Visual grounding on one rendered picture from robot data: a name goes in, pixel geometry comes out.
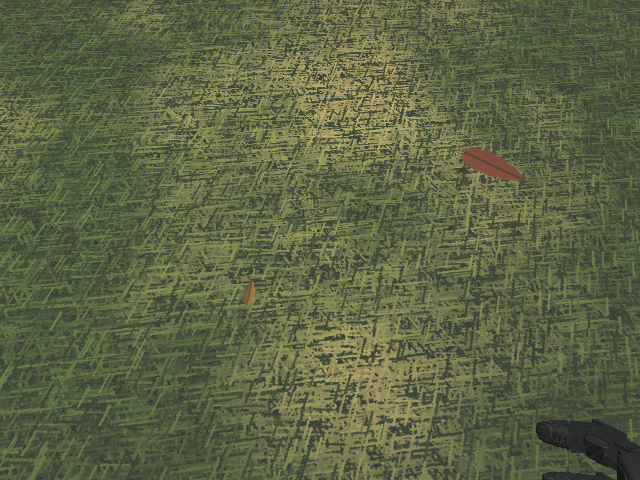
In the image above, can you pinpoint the robot right hand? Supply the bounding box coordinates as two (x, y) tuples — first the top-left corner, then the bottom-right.
(536, 419), (640, 480)

